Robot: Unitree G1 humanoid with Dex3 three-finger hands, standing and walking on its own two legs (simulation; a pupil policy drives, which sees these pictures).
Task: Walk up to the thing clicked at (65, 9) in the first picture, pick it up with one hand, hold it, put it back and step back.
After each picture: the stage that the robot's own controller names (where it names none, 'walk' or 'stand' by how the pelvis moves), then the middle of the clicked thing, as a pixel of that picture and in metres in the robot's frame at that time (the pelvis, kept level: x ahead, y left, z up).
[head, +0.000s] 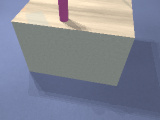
stand; (63, 4) +1.07 +0.13 -0.05
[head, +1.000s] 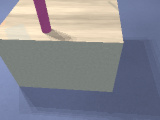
walk; (42, 14) +0.94 +0.29 -0.04
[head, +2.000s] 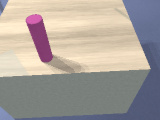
walk; (41, 41) +0.60 +0.23 -0.02
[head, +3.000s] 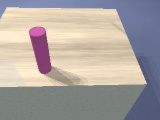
stand; (41, 52) +0.57 +0.20 -0.04
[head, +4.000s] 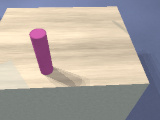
stand; (42, 54) +0.56 +0.19 -0.05
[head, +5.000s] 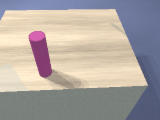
stand; (41, 56) +0.56 +0.20 -0.05
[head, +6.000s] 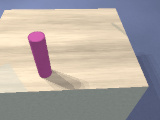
stand; (41, 57) +0.55 +0.20 -0.05
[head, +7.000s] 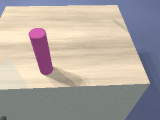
rise first; (42, 53) +0.55 +0.20 -0.05
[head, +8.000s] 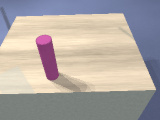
go down; (48, 59) +0.55 +0.20 -0.05
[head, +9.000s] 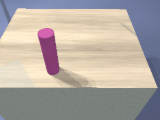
go down; (50, 53) +0.56 +0.18 -0.04
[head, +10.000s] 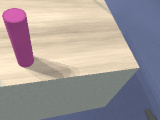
go down; (21, 42) +0.53 +0.18 +0.00
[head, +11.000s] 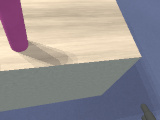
close in; (13, 23) +0.55 +0.19 +0.03
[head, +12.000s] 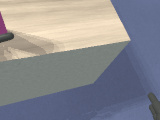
close; out of the picture +0.57 +0.21 +0.06
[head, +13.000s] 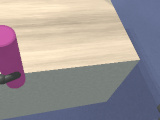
lift; (9, 62) +0.41 +0.20 +0.05
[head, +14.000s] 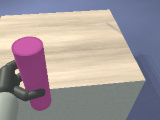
lift; (35, 79) +0.31 +0.14 +0.13
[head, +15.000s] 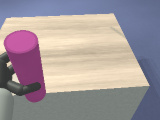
hold; (30, 72) +0.31 +0.16 +0.16
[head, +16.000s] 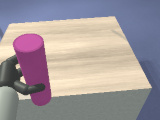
crouch; (36, 75) +0.32 +0.14 +0.15
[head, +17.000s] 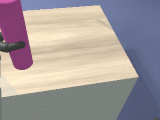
crouch; (15, 36) +0.45 +0.18 +0.17
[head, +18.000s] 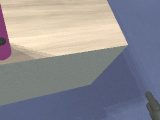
lower; out of the picture +0.51 +0.19 +0.03
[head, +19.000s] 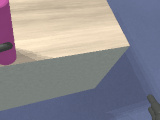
lower; (0, 34) +0.50 +0.18 +0.05
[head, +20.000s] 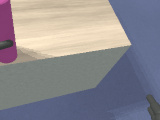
lower; (1, 31) +0.50 +0.18 +0.05
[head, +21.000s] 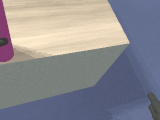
lower; out of the picture +0.51 +0.19 +0.05
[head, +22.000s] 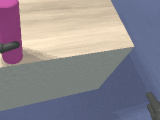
loosen; (8, 33) +0.50 +0.17 +0.05
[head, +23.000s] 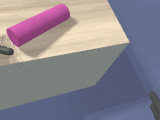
withdraw; (41, 23) +0.60 +0.05 -0.02
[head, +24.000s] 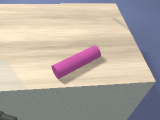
sink last; (77, 61) +0.56 +0.03 -0.09
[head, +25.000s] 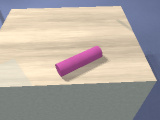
stand; (79, 60) +0.59 +0.04 -0.10
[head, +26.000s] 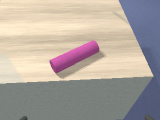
stand; (75, 56) +0.57 +0.04 -0.09
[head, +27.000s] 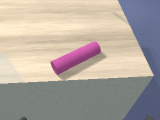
stand; (76, 57) +0.57 +0.03 -0.08
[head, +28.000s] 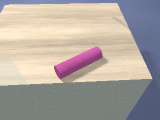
stand; (79, 61) +0.56 +0.02 -0.10
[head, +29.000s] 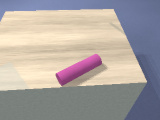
walk; (79, 68) +0.56 +0.02 -0.14
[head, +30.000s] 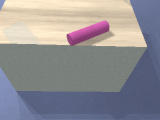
walk; (88, 32) +0.74 -0.04 -0.12
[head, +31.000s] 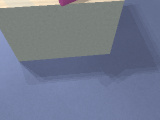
walk; out of the picture +1.05 +0.06 -0.11
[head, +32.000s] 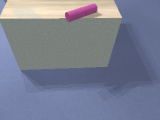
stand; (81, 12) +1.07 -0.01 -0.13
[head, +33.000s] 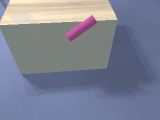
stand; (81, 28) +1.01 -0.01 -0.21
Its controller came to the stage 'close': yes
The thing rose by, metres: 0.21
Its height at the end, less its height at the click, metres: -0.31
